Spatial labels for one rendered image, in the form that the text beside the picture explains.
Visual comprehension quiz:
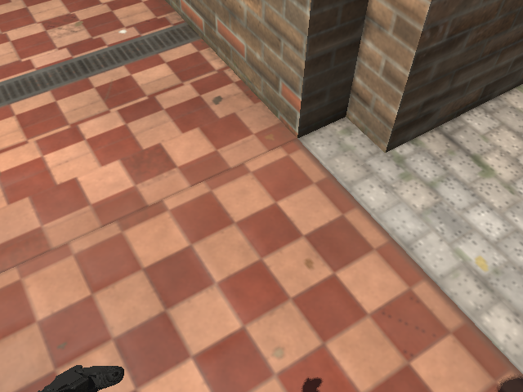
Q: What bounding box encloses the left robot hand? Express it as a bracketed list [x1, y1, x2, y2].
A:
[38, 365, 124, 392]

